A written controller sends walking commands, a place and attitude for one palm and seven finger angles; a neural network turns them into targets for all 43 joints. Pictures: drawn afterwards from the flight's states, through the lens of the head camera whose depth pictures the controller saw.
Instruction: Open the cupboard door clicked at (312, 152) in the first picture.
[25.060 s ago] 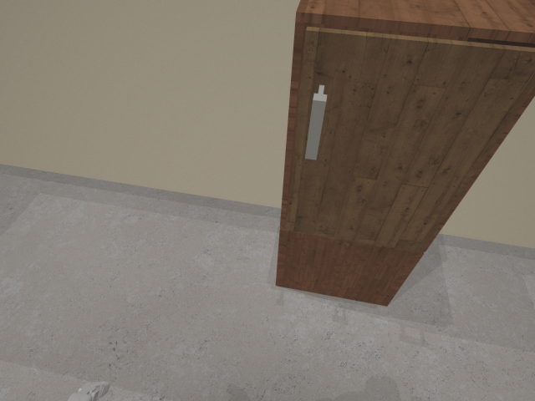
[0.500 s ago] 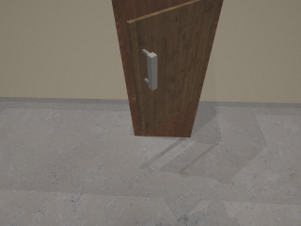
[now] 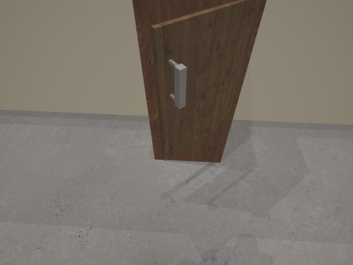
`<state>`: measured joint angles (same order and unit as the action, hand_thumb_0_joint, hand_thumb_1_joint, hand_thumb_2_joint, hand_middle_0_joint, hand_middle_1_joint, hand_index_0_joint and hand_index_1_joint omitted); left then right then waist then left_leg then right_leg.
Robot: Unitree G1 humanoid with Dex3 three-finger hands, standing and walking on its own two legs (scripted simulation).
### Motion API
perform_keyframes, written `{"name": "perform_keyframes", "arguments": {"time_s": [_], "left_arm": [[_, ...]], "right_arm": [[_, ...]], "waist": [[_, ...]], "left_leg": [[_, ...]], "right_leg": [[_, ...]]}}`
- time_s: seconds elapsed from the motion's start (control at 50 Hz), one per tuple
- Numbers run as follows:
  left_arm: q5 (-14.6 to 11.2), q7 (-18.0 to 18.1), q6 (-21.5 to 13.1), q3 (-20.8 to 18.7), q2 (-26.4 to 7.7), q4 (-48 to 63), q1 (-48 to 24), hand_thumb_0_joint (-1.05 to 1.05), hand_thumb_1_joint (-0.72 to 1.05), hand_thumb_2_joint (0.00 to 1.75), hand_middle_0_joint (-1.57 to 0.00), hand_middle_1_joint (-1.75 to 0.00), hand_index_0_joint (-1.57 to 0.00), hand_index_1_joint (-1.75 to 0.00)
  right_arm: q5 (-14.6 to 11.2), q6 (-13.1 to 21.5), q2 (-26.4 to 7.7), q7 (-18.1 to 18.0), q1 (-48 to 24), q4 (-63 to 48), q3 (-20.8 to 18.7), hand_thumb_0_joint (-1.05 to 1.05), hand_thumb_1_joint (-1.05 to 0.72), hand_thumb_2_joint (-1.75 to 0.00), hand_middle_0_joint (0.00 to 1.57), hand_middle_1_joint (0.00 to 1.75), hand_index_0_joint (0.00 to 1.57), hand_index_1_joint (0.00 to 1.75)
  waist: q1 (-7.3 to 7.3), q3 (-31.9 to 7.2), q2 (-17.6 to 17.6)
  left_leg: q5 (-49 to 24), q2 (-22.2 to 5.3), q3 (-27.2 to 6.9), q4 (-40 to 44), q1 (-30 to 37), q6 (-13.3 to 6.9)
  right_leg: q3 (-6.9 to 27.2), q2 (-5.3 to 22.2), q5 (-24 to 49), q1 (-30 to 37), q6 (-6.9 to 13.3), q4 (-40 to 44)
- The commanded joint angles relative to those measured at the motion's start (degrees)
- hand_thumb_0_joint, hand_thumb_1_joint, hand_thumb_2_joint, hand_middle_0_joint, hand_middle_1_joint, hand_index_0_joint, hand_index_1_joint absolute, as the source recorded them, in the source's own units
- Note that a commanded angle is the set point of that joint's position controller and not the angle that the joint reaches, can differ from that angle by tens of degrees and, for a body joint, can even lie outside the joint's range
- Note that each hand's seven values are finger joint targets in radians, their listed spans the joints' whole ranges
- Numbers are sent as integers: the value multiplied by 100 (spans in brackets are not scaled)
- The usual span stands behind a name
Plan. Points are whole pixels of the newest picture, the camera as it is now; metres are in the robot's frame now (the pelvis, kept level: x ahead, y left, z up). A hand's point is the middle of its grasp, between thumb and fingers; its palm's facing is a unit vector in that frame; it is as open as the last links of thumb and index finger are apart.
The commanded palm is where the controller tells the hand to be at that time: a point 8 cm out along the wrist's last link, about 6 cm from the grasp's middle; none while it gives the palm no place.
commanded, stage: look to check the result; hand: left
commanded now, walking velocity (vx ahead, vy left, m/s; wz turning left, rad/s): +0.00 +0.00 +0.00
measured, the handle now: (176, 84) +0.60 +0.04 +0.08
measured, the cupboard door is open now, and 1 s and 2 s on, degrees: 40 40 40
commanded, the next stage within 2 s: walk to a spot facing it in 0.46 s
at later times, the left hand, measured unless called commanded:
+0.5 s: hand out of the picture +0.02 +0.16 -0.17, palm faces +0.05 -0.98 -0.19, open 7.3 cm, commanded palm none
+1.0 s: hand out of the picture +0.08 +0.17 -0.17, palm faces -0.08 -0.96 -0.27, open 7.4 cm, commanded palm none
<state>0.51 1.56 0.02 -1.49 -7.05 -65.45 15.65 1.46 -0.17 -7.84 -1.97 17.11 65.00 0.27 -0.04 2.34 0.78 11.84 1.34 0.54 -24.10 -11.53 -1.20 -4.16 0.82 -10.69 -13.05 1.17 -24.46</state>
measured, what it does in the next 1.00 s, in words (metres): stands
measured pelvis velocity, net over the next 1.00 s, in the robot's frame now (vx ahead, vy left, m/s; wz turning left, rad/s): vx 0.02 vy -0.03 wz -0.17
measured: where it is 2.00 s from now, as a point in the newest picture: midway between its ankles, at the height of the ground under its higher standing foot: outside the picture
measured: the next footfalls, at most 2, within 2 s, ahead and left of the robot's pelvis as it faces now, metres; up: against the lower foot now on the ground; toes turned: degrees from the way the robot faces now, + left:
left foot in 1.78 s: +0.19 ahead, +0.05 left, +0.00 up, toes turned -38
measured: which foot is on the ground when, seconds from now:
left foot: down 0.00-1.00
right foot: down 0.00-1.00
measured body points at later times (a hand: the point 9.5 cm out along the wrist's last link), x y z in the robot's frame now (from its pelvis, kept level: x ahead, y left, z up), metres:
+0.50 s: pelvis +0.02 +0.00 +0.00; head +0.04 -0.01 +0.45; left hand +0.02 +0.22 -0.16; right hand +0.02 -0.22 -0.16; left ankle +0.01 +0.11 -0.74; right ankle +0.03 -0.11 -0.74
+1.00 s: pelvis +0.02 -0.03 -0.01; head +0.06 -0.06 +0.43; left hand +0.09 +0.22 -0.15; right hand +0.02 -0.27 -0.18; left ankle +0.01 +0.11 -0.74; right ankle +0.00 -0.11 -0.73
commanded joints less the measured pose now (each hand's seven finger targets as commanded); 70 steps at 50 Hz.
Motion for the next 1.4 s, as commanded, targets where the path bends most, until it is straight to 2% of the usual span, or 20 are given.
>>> {"name": "perform_keyframes", "arguments": {"time_s": [0.0, 0.56, 0.7, 0.78, 0.84, 0.88, 0.92, 0.96, 0.98, 1.0, 1.02, 1.04, 1.06, 1.08, 1.1, 1.12, 1.16, 1.22, 1.28, 1.38], "left_arm": [[8, 39, -84, -80, -628, 121, 345, 0, 90, 90, -20, -30, -20, -30], [-6, 34, -120, -45, -731, 68, 201, 0, 90, 90, -20, -30, -20, -30], [44, -28, 74, -277, -880, 356, 25, 0, 90, 90, -20, -30, -20, -30], [73, -94, 156, -378, -897, 641, -95, 0, 90, 90, -20, -30, -20, -30], [89, -145, 186, -422, -827, 819, -135, 0, 90, 90, -20, -30, -20, -30], [102, -181, 233, -446, -748, 969, -249, 0, 90, 90, -20, -30, -20, -30], [102, -201, 246, -465, -717, 1089, -315, 0, 90, 90, -20, -30, -20, -30], [83, -225, 213, -460, -676, 1099, -134, 0, 90, 90, -20, -30, -20, -30], [80, -232, 183, -468, -705, 1035, 122, 0, 90, 90, -20, -30, -20, -30], [103, -218, 134, -511, -866, 953, 451, 0, 90, 90, -20, -30, -20, -30], [191, -123, 42, -621, -1535, 935, 671, 0, 90, 90, -20, -30, -20, -30], [92, -63, 72, -636, -1745, 894, 751, 0, 90, 90, -20, -30, -20, -30], [74, -35, 86, -623, -1715, 989, 563, 0, 90, 90, -20, -30, -20, -30], [82, -2, 86, -610, -1459, 1113, 301, 0, 90, 90, -20, -30, -20, -30], [71, 2, 86, -590, -1434, 1191, 53, 0, 90, 90, -20, -30, -20, -30], [48, 22, 54, -594, -1387, 1230, 42, 0, 90, 90, -20, -30, -20, -30], [31, 32, -7, -569, -1371, 1250, 148, 0, 90, 90, -20, -30, -20, -30], [39, 52, -24, -565, -1372, 1215, 331, 0, 90, 90, -20, -30, -20, -30], [37, 38, -1, -566, -1371, 1250, 452, 0, 90, 90, -20, -30, -20, -30], [61, 46, -5, -571, -1354, 1294, 628, 0, 90, 90, -20, -30, -20, -30]], "right_arm": [[-18, 62, -481, -8, 399, -120, -70, 0, -90, -90, 20, 30, 20, 30], [-28, 86, -594, -28, 117, 3, -34, 0, -90, -90, 20, 30, 20, 30], [-20, -65, -732, -118, 67, -229, -226, 0, -90, -90, 20, 30, 20, 30], [-7, -82, -908, -140, -51, -510, -348, 0, -90, -90, 20, 30, 20, 30], [6, -56, -1136, -162, -101, -693, -445, 0, -90, -90, 20, 30, 20, 30], [41, -21, -1252, -164, -151, -788, -487, 0, -90, -90, 20, 30, 20, 30], [62, -6, -1260, -160, -218, -906, -488, 0, -90, -90, 20, 30, 20, 30], [86, -6, -1302, -151, -490, -1011, -505, 0, -90, -90, 20, 30, 20, 30], [68, -25, -1339, -138, -608, -1057, -516, 0, -90, -90, 20, 30, 20, 30], [15, -49, -1318, -122, -672, -1117, -534, 0, -90, -90, 20, 30, 20, 30], [-75, -78, -945, -85, -619, -1311, -509, 0, -90, -90, 20, 30, 20, 30], [-67, -140, -940, -53, -902, -1423, -493, 0, -90, -90, 20, 30, 20, 30], [-77, -183, -965, -28, -791, -1379, -501, 0, -90, -90, 20, 30, 20, 30], [-47, -199, -968, -14, -1031, -1351, -514, 0, -90, -90, 20, 30, 20, 30], [-58, -204, -955, 3, -1074, -1352, -524, 0, -90, -90, 20, 30, 20, 30], [-56, -195, -964, 18, -1037, -1353, -516, 0, -90, -90, 20, 30, 20, 30], [-67, -211, -845, 30, -1006, -1335, -494, 0, -90, -90, 20, 30, 20, 30], [-81, -234, -857, -1, -1137, -1415, -496, 0, -90, -90, 20, 30, 20, 30], [-88, -269, -919, -37, -1297, -1502, -499, 0, -90, -90, 20, 30, 20, 30], [-90, -240, -945, -45, -1601, -1696, -487, 0, -90, -90, 20, 30, 20, 30]], "waist": [[8, 115, -33], [0, 129, -84], [53, 129, -109], [38, 40, 72], [7, -150, 606], [30, -76, 1051], [16, -66, 919], [-164, -11, 715], [-286, -117, 517], [-442, -250, -71], [-474, -327, -2165], [-562, -100, -2159], [-400, -119, -1585], [-350, 44, -1298], [-228, 89, -1032], [-223, -210, -664], [-175, -507, -342], [-226, -681, -493], [-252, -523, -693], [-321, -515, -690]], "left_leg": [[-52, -581, -540, 602, -306, -73], [-632, -622, -442, 612, 41, -30], [-270, -804, -77, 89, 117, -15], [69, -1095, -228, 156, 96, -151], [-43, -1660, -624, 439, 138, -455], [-742, -2187, -872, 708, 206, -834], [-1448, -2362, -793, 571, 304, -1008], [-2005, -2184, -254, 70, 162, -741], [-1896, -1966, 55, -361, 136, -503], [-1330, -1585, 370, -1169, -139, -171], [859, -642, 910, -2611, -1403, 280], [2445, -267, 412, -3648, -1917, 371], [2156, -435, -58, -4145, -1998, 323], [1770, -489, -200, -4302, -2203, 336], [1432, -525, -240, -4384, -2284, 383], [1189, -531, -260, -4373, -2239, 416], [898, -486, -263, -4281, -2246, 479], [797, -414, -306, -4105, -2357, 536], [732, -373, -376, -4096, -2503, 558], [819, -314, -499, -3958, -2604, 555]], "right_leg": [[571, 544, -166, 261, 108, 507], [582, 572, 378, 464, 109, 591], [908, 533, 737, -143, 210, 152], [966, 305, 530, -487, 187, -265], [678, -21, 183, -671, 68, -1188], [406, -131, -1354, -1029, -38, -2362], [445, 18, -1846, -1180, -72, -2728], [346, 80, -1531, -720, -55, -1937], [233, 38, -932, -336, -66, -1263], [461, 99, 253, 253, -28, -215], [2575, 1359, 1952, 957, 364, 698], [3254, 1932, 3057, 815, 802, 672], [3017, 1873, 2028, 715, 1133, 634], [3037, 1526, 1572, 477, 1037, 712], [2865, 1336, 1554, 533, 954, 619], [2713, 1248, 1875, 787, 805, 491], [2419, 1066, 2511, 1159, 631, 345], [2383, 932, 3135, 1548, 418, 236], [2431, 848, 3341, 1505, 283, 267], [2891, 882, 3423, 1522, 481, 205]]}}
